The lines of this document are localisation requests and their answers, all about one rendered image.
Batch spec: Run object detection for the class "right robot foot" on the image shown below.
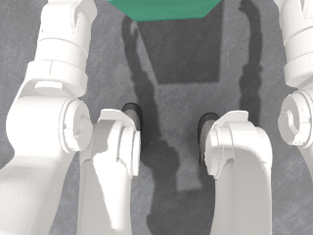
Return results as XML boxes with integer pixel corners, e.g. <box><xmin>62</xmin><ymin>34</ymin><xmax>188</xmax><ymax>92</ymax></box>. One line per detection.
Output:
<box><xmin>198</xmin><ymin>113</ymin><xmax>220</xmax><ymax>174</ymax></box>

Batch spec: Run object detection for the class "left robot upper arm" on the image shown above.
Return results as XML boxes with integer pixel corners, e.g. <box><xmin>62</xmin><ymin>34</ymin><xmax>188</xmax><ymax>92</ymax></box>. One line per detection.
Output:
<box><xmin>0</xmin><ymin>95</ymin><xmax>93</xmax><ymax>235</ymax></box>

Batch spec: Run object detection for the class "carton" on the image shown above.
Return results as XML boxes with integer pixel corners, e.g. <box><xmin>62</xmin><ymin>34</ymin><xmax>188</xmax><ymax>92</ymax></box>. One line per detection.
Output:
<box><xmin>107</xmin><ymin>0</ymin><xmax>221</xmax><ymax>23</ymax></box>

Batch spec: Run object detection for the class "left robot thigh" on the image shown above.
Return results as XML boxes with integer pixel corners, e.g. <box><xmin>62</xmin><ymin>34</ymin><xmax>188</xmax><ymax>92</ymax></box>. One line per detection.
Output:
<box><xmin>76</xmin><ymin>119</ymin><xmax>141</xmax><ymax>235</ymax></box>

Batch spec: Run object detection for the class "robot right forearm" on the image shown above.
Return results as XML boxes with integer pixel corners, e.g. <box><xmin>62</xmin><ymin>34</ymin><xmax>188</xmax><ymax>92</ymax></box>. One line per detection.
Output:
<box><xmin>273</xmin><ymin>0</ymin><xmax>313</xmax><ymax>90</ymax></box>

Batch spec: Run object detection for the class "right robot upper arm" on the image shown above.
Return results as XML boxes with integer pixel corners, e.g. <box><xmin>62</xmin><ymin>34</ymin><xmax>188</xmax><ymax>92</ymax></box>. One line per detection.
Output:
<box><xmin>278</xmin><ymin>88</ymin><xmax>313</xmax><ymax>183</ymax></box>

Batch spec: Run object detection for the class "robot left forearm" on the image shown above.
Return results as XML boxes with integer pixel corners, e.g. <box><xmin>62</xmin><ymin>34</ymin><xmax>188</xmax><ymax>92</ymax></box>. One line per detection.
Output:
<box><xmin>6</xmin><ymin>0</ymin><xmax>98</xmax><ymax>139</ymax></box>

